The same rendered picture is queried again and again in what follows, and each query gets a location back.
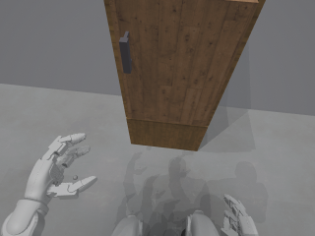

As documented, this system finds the left robot forearm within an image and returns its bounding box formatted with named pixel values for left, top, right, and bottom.
left=1, top=198, right=49, bottom=236

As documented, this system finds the robot thigh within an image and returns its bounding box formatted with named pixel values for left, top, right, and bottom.
left=110, top=217, right=143, bottom=236
left=185, top=213, right=220, bottom=236

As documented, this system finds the cupboard door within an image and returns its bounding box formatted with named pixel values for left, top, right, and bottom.
left=108, top=0, right=259, bottom=127

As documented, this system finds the robot left hand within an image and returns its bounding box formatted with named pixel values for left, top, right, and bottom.
left=24, top=133, right=97, bottom=205

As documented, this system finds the right robot thigh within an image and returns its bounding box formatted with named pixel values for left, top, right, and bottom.
left=185, top=213, right=220, bottom=236

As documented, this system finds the handle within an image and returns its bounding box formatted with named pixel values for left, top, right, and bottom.
left=119, top=30, right=132, bottom=74

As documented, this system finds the robot right hand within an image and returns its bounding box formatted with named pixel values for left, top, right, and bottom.
left=220, top=194, right=259, bottom=236

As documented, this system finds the left robot thigh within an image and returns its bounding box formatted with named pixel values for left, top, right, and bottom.
left=110, top=217, right=143, bottom=236

